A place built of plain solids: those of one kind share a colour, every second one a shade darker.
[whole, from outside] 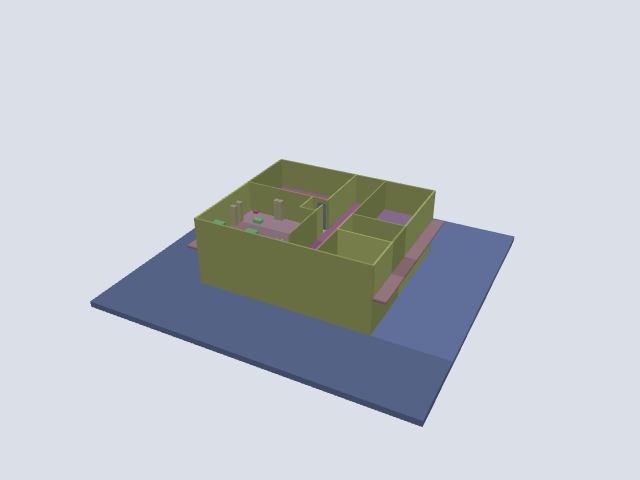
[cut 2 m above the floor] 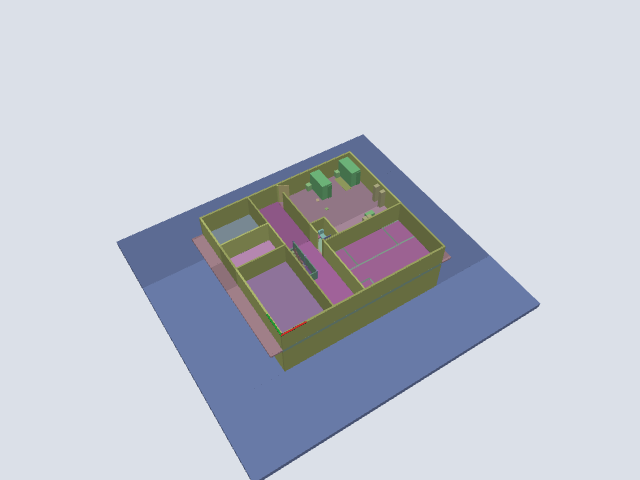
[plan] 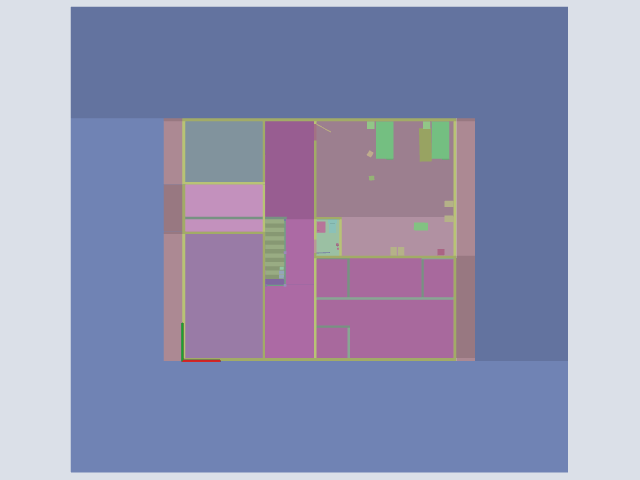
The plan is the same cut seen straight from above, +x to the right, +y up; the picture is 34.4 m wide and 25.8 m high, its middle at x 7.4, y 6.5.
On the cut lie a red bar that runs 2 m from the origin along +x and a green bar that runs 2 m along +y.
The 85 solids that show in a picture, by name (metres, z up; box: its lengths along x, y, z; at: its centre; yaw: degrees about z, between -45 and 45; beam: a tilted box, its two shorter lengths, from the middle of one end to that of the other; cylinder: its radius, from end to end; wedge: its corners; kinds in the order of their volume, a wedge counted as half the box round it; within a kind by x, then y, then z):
{
 "under_1": {"box": [6.0, 13.04, 0.5], "at": [-3.0, 6.52, -0.33]},
 "under_2": {"box": [26.73, 6.0, 0.5], "at": [7.37, -3.0, -0.33]},
 "under_3": {"box": [26.73, 6.0, 0.5], "at": [7.37, 16.04, -0.33]},
 "under_4": {"box": [6.0, 13.04, 0.5], "at": [17.73, 6.52, -0.33]},
 "wall_1": {"box": [0.16, 6.66, 2.67], "at": [0.08, 3.49, 4.42]},
 "wall_2": {"box": [0.16, 7.46, 3.09], "at": [0.08, 3.89, 1.23]},
 "wall_3": {"box": [0.16, 2.54, 2.67], "at": [0.08, 8.22, 4.42]},
 "wall_4": {"box": [0.16, 5.13, 3.09], "at": [0.08, 10.31, 1.23]},
 "wall_5": {"box": [0.16, 3.26, 2.67], "at": [0.08, 11.25, 4.42]},
 "wall_6": {"box": [4.45, 0.13, 2.67], "at": [2.23, 6.88, 4.42]},
 "wall_7": {"box": [4.45, 0.13, 2.67], "at": [2.23, 9.55, 4.42]},
 "wall_8": {"box": [0.13, 6.66, 2.67], "at": [4.38, 3.49, 4.42]},
 "wall_9": {"box": [0.13, 2.54, 2.67], "at": [4.38, 8.22, 4.42]},
 "wall_10": {"box": [0.13, 3.26, 2.67], "at": [4.38, 11.25, 4.42]},
 "wall_11": {"box": [0.13, 5.36, 2.67], "at": [7.14, 2.84, 4.42]},
 "wall_12": {"box": [0.13, 0.15, 2.67], "at": [7.14, 5.72, 4.42]},
 "wall_13": {"box": [0.13, 1.08, 2.67], "at": [7.14, 7.07, 4.42]},
 "wall_14": {"box": [0.13, 4.11, 2.67], "at": [7.14, 9.79, 4.42]},
 "wall_15": {"box": [14.73, 0.16, 6.06], "at": [7.37, 0.08, 2.72]},
 "wall_16": {"box": [14.73, 0.16, 6.06], "at": [7.37, 12.96, 2.72]},
 "wall_17": {"box": [1.49, 0.13, 2.67], "at": [7.83, 7.67, 4.42]},
 "wall_18": {"box": [0.13, 1.96, 2.67], "at": [8.51, 6.63, 4.42]},
 "wall_19": {"box": [7.65, 0.13, 2.67], "at": [10.9, 5.58, 4.42]},
 "wall_20": {"box": [0.16, 5.36, 2.67], "at": [14.65, 2.84, 4.42]},
 "wall_21": {"box": [0.16, 7.23, 2.67], "at": [14.65, 9.27, 4.42]},
 "stair_1": {"box": [1.03, 3.22, 0.51], "at": [4.96, 6.01, -0.05]},
 "stair_2": {"box": [1.03, 2.99, 0.71], "at": [4.96, 6.12, 0.06]},
 "stair_3": {"box": [1.03, 2.76, 0.92], "at": [4.96, 6.24, 0.16]},
 "stair_4": {"box": [1.03, 2.53, 1.12], "at": [4.96, 6.36, 0.26]},
 "stair_5": {"box": [1.03, 2.3, 1.33], "at": [4.96, 6.47, 0.36]},
 "stair_6": {"box": [1.03, 2.07, 1.53], "at": [4.96, 6.58, 0.47]},
 "stair_7": {"box": [1.03, 1.84, 1.74], "at": [4.96, 6.7, 0.57]},
 "stair_8": {"box": [1.03, 1.61, 1.94], "at": [4.96, 6.82, 0.67]},
 "stair_9": {"box": [1.03, 1.38, 2.15], "at": [4.96, 6.93, 0.77]},
 "stair_10": {"box": [1.03, 1.15, 2.35], "at": [4.96, 7.04, 0.88]},
 "stair_11": {"box": [1.03, 0.92, 2.56], "at": [4.96, 7.16, 0.98]},
 "stair_12": {"box": [1.03, 0.69, 2.76], "at": [4.96, 7.28, 1.08]},
 "stair_13": {"box": [1.03, 0.46, 2.97], "at": [4.96, 7.39, 1.19]},
 "stair_14": {"box": [1.03, 0.23, 3.18], "at": [4.96, 7.5, 1.29]},
 "floor_zaguan_1": {"box": [2.63, 4.24, 0.76], "at": [5.76, 2.28, -0.38]},
 "upper_floor_dorm_back_1": {"box": [7.36, 5.14, 0.16], "at": [10.89, 10.31, 3.0]},
 "upper_floor_dorm_back_2": {"box": [6.0, 2.09, 0.16], "at": [11.57, 6.7, 3.0]},
 "upper_floor_street_room_1": {"box": [7.36, 5.36, 0.16], "at": [10.89, 2.84, 3.0]},
 "bunk_1": {"box": [0.94, 2.0, 1.64], "at": [10.88, 11.87, 3.9]},
 "bunk_2": {"box": [0.39, 0.07, 1.46], "at": [11.15, 10.85, 3.81]},
 "bunk_3": {"box": [0.94, 2.0, 1.64], "at": [13.88, 11.87, 3.9]},
 "bunk_4": {"box": [0.39, 0.07, 1.46], "at": [14.15, 10.85, 3.81]},
 "upper_floor_upper_hall_1": {"box": [2.63, 3.94, 0.16], "at": [5.76, 2.13, 3.0]},
 "upper_floor_upper_hall_2": {"box": [2.63, 5.26, 0.16], "at": [5.76, 10.25, 3.0]},
 "upper_floor_upper_hall_3": {"box": [1.6, 3.52, 0.16], "at": [6.28, 5.86, 3.0]},
 "upper_floor_dorm_east_1": {"box": [4.16, 6.66, 0.16], "at": [2.24, 3.49, 3.0]},
 "upper_floor_next_1": {"box": [1.0, 0.16, 0.16], "at": [-0.5, 0.08, 3.0]},
 "upper_floor_next_2": {"box": [1.0, 6.66, 0.16], "at": [-0.5, 3.49, 3.0]},
 "upper_floor_next_3": {"box": [1.0, 2.54, 0.16], "at": [-0.5, 8.22, 3.0]},
 "upper_floor_next_4": {"box": [1.0, 3.26, 0.16], "at": [-0.5, 11.25, 3.0]},
 "upper_floor_next_5": {"box": [1.0, 0.16, 0.16], "at": [-0.5, 12.96, 3.0]},
 "upper_floor_next_6": {"box": [1.0, 0.16, 0.16], "at": [15.23, 0.08, 3.0]},
 "upper_floor_next_7": {"box": [1.0, 5.36, 0.16], "at": [15.23, 2.84, 3.0]},
 "upper_floor_next_8": {"box": [1.0, 7.23, 0.16], "at": [15.23, 9.27, 3.0]},
 "upper_floor_next_9": {"box": [1.0, 0.16, 0.16], "at": [15.23, 12.96, 3.0]},
 "upper_floor_warden_room_1": {"box": [4.16, 3.26, 0.16], "at": [2.24, 11.25, 3.0]},
 "upper_floor_linen_1": {"box": [4.16, 2.54, 0.16], "at": [2.24, 8.22, 3.0]},
 "wall_band_1": {"box": [5.61, 0.13, 0.31], "at": [2.81, 7.68, 2.93]},
 "wall_band_2": {"box": [14.73, 0.16, 0.31], "at": [7.37, 0.08, 2.93]},
 "wall_band_3": {"box": [1.93, 0.13, 0.31], "at": [8.04, 1.84, 2.93]},
 "wall_band_4": {"box": [0.13, 2.04, 0.31], "at": [8.94, 4.44, 2.93]},
 "wall_band_5": {"box": [0.13, 1.62, 0.31], "at": [8.95, 0.97, 2.93]},
 "wall_band_6": {"box": [7.65, 0.13, 0.31], "at": [10.9, 3.35, 2.93]},
 "wall_band_7": {"box": [0.13, 2.04, 0.31], "at": [12.91, 4.44, 2.93]},
 "locker_1": {"box": [0.34, 0.46, 1.75], "at": [11.36, 5.89, 3.95]},
 "locker_2": {"box": [0.34, 0.46, 1.75], "at": [11.76, 5.89, 3.95]},
 "locker_3": {"box": [0.46, 0.34, 1.75], "at": [14.33, 7.64, 3.95]},
 "locker_4": {"box": [0.46, 0.34, 1.75], "at": [14.33, 8.44, 3.95]},
 "upper_floor_wc_1": {"box": [1.23, 1.96, 0.16], "at": [7.83, 6.63, 3.0]},
 "stair_guard_1": {"box": [1.03, 0.08, 0.95], "at": [4.96, 4.06, 3.56]},
 "stair_guard_2": {"box": [0.08, 3.52, 0.95], "at": [5.52, 5.86, 3.56]},
 "bedside_locker_1": {"box": [0.4, 0.4, 0.61], "at": [10.13, 12.67, 3.39]},
 "bedside_locker_2": {"box": [0.4, 0.4, 0.61], "at": [13.13, 12.67, 3.39]},
 "leaf_dorm_back_door_1": {"box": [0.88, 0.05, 2.38], "at": [7.59, 12.52, 4.27], "yaw": -29.0},
 "trunk_1": {"box": [0.76, 0.43, 0.31], "at": [12.82, 7.22, 3.24], "yaw": -1.0},
 "rug_1": {"box": [0.65, 1.8, 0.08], "at": [13.06, 11.62, 3.05], "yaw": 1.5},
 "leaf_wc_door_1": {"box": [0.73, 0.05, 2.38], "at": [7.57, 5.81, 4.27], "yaw": 2.0},
 "basin_slab_1": {"box": [0.47, 0.6, 0.13], "at": [7.46, 7.19, 3.82]},
 "laundry_stack_1": {"box": [0.38, 0.34, 0.2], "at": [13.9, 5.85, 3.18]},
 "wc_1": {"box": [0.38, 0.54, 0.09], "at": [8.07, 7.15, 3.48]}
}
